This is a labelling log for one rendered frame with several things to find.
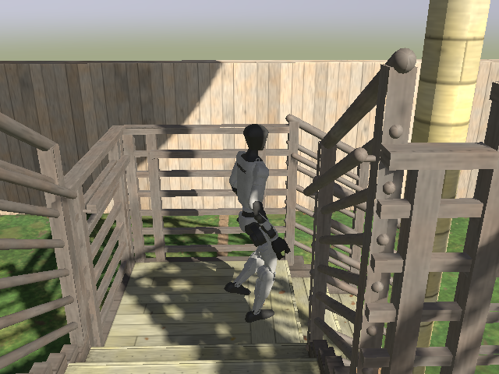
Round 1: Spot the humanoid robot head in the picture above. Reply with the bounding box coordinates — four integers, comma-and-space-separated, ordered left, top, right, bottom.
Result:
241, 124, 269, 162

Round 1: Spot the right robot upper arm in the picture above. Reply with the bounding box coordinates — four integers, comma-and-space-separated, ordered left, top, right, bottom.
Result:
248, 163, 269, 210

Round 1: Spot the robot right hand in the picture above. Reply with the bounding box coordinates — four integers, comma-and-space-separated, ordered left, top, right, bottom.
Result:
271, 237, 291, 260

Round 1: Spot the left robot foot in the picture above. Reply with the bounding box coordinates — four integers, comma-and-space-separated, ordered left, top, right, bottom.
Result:
224, 282, 251, 295

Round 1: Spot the left robot upper arm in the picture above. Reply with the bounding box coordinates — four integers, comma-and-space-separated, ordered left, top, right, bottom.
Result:
229, 151, 246, 189

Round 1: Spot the right robot forearm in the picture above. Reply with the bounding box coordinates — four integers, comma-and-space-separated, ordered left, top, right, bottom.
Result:
253, 201, 278, 242

